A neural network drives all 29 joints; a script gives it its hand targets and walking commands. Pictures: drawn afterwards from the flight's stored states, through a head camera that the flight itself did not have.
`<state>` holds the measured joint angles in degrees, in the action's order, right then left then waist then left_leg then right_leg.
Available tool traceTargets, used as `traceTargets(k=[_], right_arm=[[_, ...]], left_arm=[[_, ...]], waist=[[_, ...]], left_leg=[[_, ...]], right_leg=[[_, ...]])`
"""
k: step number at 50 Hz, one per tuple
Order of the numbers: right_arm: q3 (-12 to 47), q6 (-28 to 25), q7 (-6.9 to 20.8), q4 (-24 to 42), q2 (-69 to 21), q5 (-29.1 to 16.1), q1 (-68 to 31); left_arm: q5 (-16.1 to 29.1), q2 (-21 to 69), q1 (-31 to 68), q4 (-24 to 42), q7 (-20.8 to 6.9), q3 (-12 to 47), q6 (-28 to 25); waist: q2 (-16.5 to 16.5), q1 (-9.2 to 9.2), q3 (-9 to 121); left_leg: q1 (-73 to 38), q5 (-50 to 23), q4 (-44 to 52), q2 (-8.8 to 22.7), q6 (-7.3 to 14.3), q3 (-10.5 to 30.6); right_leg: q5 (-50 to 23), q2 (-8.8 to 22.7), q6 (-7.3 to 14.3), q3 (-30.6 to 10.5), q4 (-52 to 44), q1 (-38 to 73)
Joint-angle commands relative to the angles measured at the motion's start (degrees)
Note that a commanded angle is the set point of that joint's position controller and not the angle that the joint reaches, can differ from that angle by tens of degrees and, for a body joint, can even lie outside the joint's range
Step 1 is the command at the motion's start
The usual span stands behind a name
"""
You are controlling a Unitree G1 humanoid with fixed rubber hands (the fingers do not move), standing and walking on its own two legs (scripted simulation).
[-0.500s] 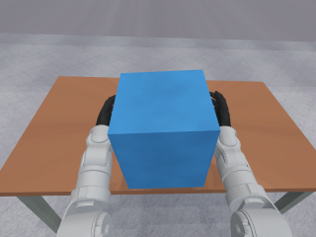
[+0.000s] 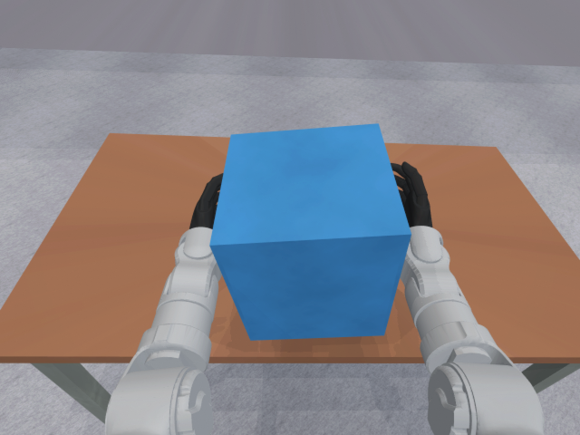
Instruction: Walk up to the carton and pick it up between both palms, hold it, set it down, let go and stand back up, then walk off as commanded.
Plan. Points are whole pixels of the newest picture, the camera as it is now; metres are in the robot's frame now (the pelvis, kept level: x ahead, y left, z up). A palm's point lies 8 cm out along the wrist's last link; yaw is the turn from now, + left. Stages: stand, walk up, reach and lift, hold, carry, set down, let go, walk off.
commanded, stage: set down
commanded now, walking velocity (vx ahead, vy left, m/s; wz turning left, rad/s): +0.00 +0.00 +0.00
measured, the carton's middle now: (310, 238) +0.38 -0.02 +0.08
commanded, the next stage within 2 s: none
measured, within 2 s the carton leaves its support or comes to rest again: neither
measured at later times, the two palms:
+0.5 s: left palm (210, 234) +0.39 +0.13 +0.07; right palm (413, 228) +0.38 -0.17 +0.10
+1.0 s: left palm (217, 230) +0.42 +0.13 +0.06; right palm (410, 226) +0.40 -0.17 +0.09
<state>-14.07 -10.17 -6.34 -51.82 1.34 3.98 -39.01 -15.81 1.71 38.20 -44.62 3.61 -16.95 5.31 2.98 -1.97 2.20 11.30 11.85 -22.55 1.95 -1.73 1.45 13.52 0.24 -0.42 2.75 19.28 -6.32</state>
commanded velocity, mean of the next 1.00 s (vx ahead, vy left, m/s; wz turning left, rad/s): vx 0.00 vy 0.00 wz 0.00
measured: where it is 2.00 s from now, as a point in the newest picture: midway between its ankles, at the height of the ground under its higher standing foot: outside the picture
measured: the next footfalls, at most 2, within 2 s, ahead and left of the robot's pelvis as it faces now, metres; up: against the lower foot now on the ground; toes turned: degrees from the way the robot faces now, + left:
none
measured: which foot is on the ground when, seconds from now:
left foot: down 0.00-1.00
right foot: down 0.00-1.00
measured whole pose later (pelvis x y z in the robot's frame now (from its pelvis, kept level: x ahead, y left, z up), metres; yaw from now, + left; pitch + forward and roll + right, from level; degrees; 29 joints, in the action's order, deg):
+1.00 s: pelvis +0.02 +0.00 +0.00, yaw -1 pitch +4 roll +0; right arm -27.3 -12.4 -2.3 -55.2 -1.9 16.2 -40.9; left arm -20.8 1.5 41.1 -54.1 3.1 -21.2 -0.7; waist 3.0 -1.9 1.5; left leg 12.8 12.7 -21.8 2.1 -1.8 0.4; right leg 14.4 0.2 -0.4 1.9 19.3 -8.5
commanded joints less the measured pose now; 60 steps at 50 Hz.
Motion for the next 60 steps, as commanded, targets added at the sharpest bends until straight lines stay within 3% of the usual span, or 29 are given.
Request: traceTargets(k=[1, 3, 4, 8, 10, 11, 12, 16, 17, 18, 21, 23, 26, 28, 29, 30, 32, 33, 36, 39, 40, 44, 46, 47, 49, 52, 53, 54, 60], right_arm=[[10.40, -2.11, 9.60, 3.33, -32.86, 7.03, -37.20], [10.72, -1.96, 9.76, 2.75, -33.15, 6.99, -36.40], [10.14, -1.57, 9.77, 0.72, -33.06, 7.54, -35.12], [9.00, -2.08, 9.87, 2.85, -33.37, 8.96, -37.69], [7.45, -2.35, 10.31, 1.74, -32.47, 9.11, -38.03], [6.96, -2.50, 10.51, 0.39, -32.12, 9.11, -38.51], [5.74, -2.88, 10.60, 2.11, -32.58, 9.19, -39.74], [3.90, -2.65, 11.11, -0.20, -32.66, 11.50, -38.81], [2.49, -2.73, 11.46, -0.68, -32.14, 12.03, -38.43], [2.63, -2.22, 11.47, -1.64, -31.95, 12.83, -37.95], [0.18, -3.01, 11.73, -1.75, -31.34, 14.01, -38.55], [-1.31, -2.72, 11.99, -1.73, -30.73, 14.44, -39.49], [-2.50, -2.75, 12.16, -2.26, -31.04, 16.08, -39.16], [-2.53, -3.24, 12.56, -0.36, -30.62, 17.02, -40.52], [-4.27, -2.98, 12.72, -1.30, -30.42, 17.90, -40.78], [-4.98, -3.10, 12.69, -1.47, -30.20, 17.85, -40.61], [-6.29, -3.17, 13.21, -3.30, -29.70, 19.49, -39.91], [-5.81, -3.54, 13.11, -1.38, -30.68, 19.12, -40.94], [-5.98, -3.05, 13.30, -3.84, -30.24, 20.10, -38.61], [-4.74, -2.78, 13.51, -3.03, -30.67, 18.59, -38.00], [-5.47, -2.60, 13.29, -5.50, -30.74, 19.75, -36.45], [-6.48, -4.40, 13.34, -5.18, -31.29, 19.91, -36.98], [-4.64, -5.41, 13.07, -3.52, -30.35, 19.87, -38.11], [-5.15, -5.24, 13.00, -4.97, -31.77, 20.21, -37.04], [-5.49, -6.02, 13.09, -5.41, -30.76, 20.36, -36.10], [-5.42, -6.32, 12.65, -5.80, -32.99, 21.43, -34.61], [-5.20, -6.66, 12.49, -5.97, -32.15, 21.12, -35.06], [-5.05, -7.44, 12.55, -6.31, -32.33, 21.40, -35.03], [-6.62, -9.86, 12.32, -7.33, -33.58, 22.97, -33.51]], left_arm=[[0.77, 34.42, 40.89, 7.56, -7.93, 15.04, -6.64], [0.43, 34.01, 40.35, 7.55, -8.04, 14.24, -6.74], [-0.32, 33.55, 40.79, 7.86, -8.00, 14.16, -6.83], [0.33, 32.83, 42.58, 6.10, -8.26, 12.91, -7.29], [0.99, 33.77, 44.27, 6.25, -7.81, 13.45, -7.88], [0.58, 32.78, 45.59, 7.09, -7.51, 13.08, -8.34], [0.66, 34.25, 44.84, 5.47, -7.37, 13.39, -8.38], [-0.46, 32.13, 45.62, 3.97, -7.28, 10.41, -8.91], [-0.98, 32.84, 45.77, 3.91, -7.16, 10.13, -8.94], [-0.98, 31.66, 46.28, 3.70, -7.29, 9.47, -9.02], [-0.37, 31.83, 47.35, 3.43, -6.99, 10.29, -9.31], [-1.36, 30.60, 47.42, 2.23, -6.74, 7.74, -9.22], [-2.19, 30.36, 46.01, 0.69, -7.10, 6.16, -8.81], [-2.57, 29.53, 45.59, -0.03, -7.16, 4.98, -9.17], [-2.72, 28.53, 46.85, -0.46, -7.22, 4.77, -9.31], [-2.40, 27.91, 48.71, -0.69, -7.06, 4.48, -9.69], [-2.50, 28.68, 49.17, 0.42, -6.77, 4.55, -10.01], [-3.45, 28.58, 47.25, -1.00, -6.96, 3.54, -9.98], [-4.20, 27.68, 45.08, -2.17, -7.11, 2.32, -9.86], [-5.50, 27.25, 41.67, -3.32, -7.57, 0.48, -9.34], [-5.01, 26.98, 43.06, -2.49, -7.45, 0.85, -9.63], [-4.27, 28.63, 46.25, 1.16, -6.25, 2.96, -11.21], [-4.12, 28.68, 41.75, -2.05, -6.31, 2.85, -11.42], [-4.70, 29.24, 42.02, -2.11, -6.31, 2.63, -11.44], [-5.04, 29.24, 41.51, -2.66, -6.20, 2.33, -11.80], [-5.13, 29.61, 40.41, -3.25, -6.42, 2.43, -12.74], [-4.94, 29.38, 39.40, -4.05, -6.66, 2.47, -12.67], [-4.23, 30.71, 39.68, -3.65, -6.45, 3.78, -13.07], [-5.11, 31.40, 39.42, -4.17, -5.40, 4.47, -15.55]], waist=[[-5.23, 1.26, 25.53], [-5.09, 2.31, 25.58], [-5.07, 1.32, 24.78], [-4.42, 1.65, 25.30], [-4.55, 0.00, 26.07], [-5.31, 1.31, 24.94], [-5.29, 0.62, 26.71], [-5.10, 1.46, 24.52], [-6.57, 1.28, 24.24], [-4.41, 1.60, 22.62], [-5.51, 0.00, 24.56], [-5.67, 1.56, 23.07], [-4.70, 1.10, 21.27], [-3.40, 2.39, 21.95], [-3.75, 1.19, 22.30], [-4.63, 1.26, 22.63], [-4.44, 0.30, 22.65], [-3.53, 2.18, 23.11], [-3.90, 1.86, 21.45], [-3.61, 3.62, 20.05], [-3.22, 2.18, 20.07], [-6.11, 1.58, 25.72], [-4.01, 3.11, 25.49], [-4.79, 2.34, 25.47], [-5.63, 2.85, 27.06], [-4.34, 2.07, 26.99], [-4.92, 2.88, 26.36], [-4.62, 1.80, 28.29], [-7.54, 1.86, 30.93]], left_leg=[[-17.31, -30.09, 2.05, -1.52, -2.96, -6.57], [-15.69, -29.47, 2.64, -1.74, -2.62, -7.27], [-16.58, -29.55, 2.18, -1.61, -2.52, -6.90], [-13.82, -26.53, 3.14, -1.86, -2.33, -7.66], [-15.07, -27.82, 2.52, -1.45, -2.81, -7.23], [-14.63, -27.24, 2.63, -1.43, -2.66, -7.21], [-15.87, -27.00, 2.71, -1.10, -2.98, -7.19], [-13.42, -24.55, 3.81, -1.42, -2.32, -7.87], [-13.63, -24.81, 3.86, -1.23, -2.99, -8.01], [-12.90, -24.16, 4.14, -1.43, -2.25, -7.90], [-12.85, -23.74, 3.90, -1.06, -2.67, -7.91], [-11.81, -22.98, 3.96, -1.04, -2.61, -8.32], [-10.99, -21.86, 4.43, -1.28, -2.10, -8.72], [-8.63, -20.11, 5.22, -1.39, -1.62, -9.36], [-7.69, -17.69, 5.56, -1.37, -1.32, -9.46], [-7.48, -17.17, 5.67, -1.48, -1.45, -10.00], [-8.88, -18.98, 5.62, -0.98, -1.80, -9.39], [-8.61, -20.44, 5.14, -1.14, -1.58, -9.96], [-8.35, -22.26, 4.73, -0.93, -1.36, -10.00], [-6.67, -22.63, 4.97, -1.19, -1.06, -10.26], [-7.55, -23.65, 4.48, -0.88, -1.41, -10.25], [-11.59, -31.41, 1.24, 0.10, -2.53, -9.29], [-10.61, -33.45, 1.12, 0.04, -1.90, -9.46], [-11.93, -34.70, 0.88, 0.24, -2.27, -9.07], [-12.40, -36.77, -0.27, 0.25, -2.15, -8.75], [-12.03, -37.12, -0.78, 0.39, -2.19, -8.46], [-12.32, -36.86, -0.56, 0.31, -1.64, -8.61], [-13.89, -38.60, -1.03, 0.51, -1.92, -8.09], [-17.38, -45.59, -3.76, 1.53, -2.96, -7.13]], right_leg=[[-27.08, -2.39, -2.70, 3.42, -1.92, 2.26], [-28.16, -2.11, -2.78, 3.39, -1.63, 2.64], [-27.81, -2.13, -2.73, 3.31, -1.83, 1.68], [-28.29, -1.94, -3.03, 3.04, -1.07, 2.10], [-26.12, -2.45, -2.76, 3.76, -1.30, 0.63], [-24.80, -2.22, -2.40, 3.68, -1.52, -0.03], [-22.72, -2.72, -1.96, 3.83, -2.15, -2.08], [-22.48, -2.25, -2.43, 3.80, -1.65, -1.38], [-20.60, -2.42, -1.92, 4.20, -1.99, -1.80], [-21.29, -2.17, -2.10, 3.78, -2.25, -1.65], [-20.22, -2.22, -1.68, 4.20, -2.01, -3.51], [-18.97, -2.09, -1.56, 3.90, -2.47, -3.06], [-20.19, -1.92, -1.96, 4.07, -1.78, -2.38], [-19.85, -1.81, -2.23, 3.88, -1.86, -1.47], [-18.85, -1.67, -2.08, 3.66, -1.96, -1.32], [-18.22, -1.32, -2.25, 4.02, -1.35, -1.61], [-17.16, -1.95, -1.89, 4.30, -1.81, -3.18], [-19.97, -1.96, -2.17, 4.14, -1.24, -1.80], [-22.22, -1.73, -2.37, 4.10, -0.91, -1.89], [-24.42, -1.30, -2.86, 3.52, 0.02, 1.21], [-26.03, -1.59, -2.86, 3.72, 0.45, 0.23], [-24.82, -1.93, -2.10, 4.56, 0.47, -4.64], [-28.20, -1.94, -2.18, 4.44, 0.61, -3.96], [-28.86, -2.12, -2.40, 4.31, 0.81, -5.40], [-30.05, -1.59, -2.29, 4.40, 0.93, -6.66], [-31.93, -1.73, -2.37, 4.46, 1.17, -6.72], [-32.09, -1.24, -2.74, 4.02, 1.23, -7.83], [-31.46, -1.54, -2.60, 4.80, 0.46, -9.83], [-28.72, -1.79, -1.37, 5.31, 0.31, -15.72]])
